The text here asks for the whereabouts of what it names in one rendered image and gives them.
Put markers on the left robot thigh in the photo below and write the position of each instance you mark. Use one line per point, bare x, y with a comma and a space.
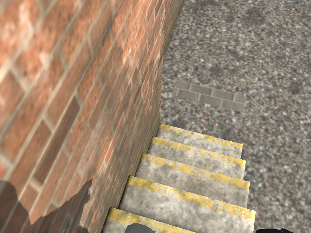
138, 228

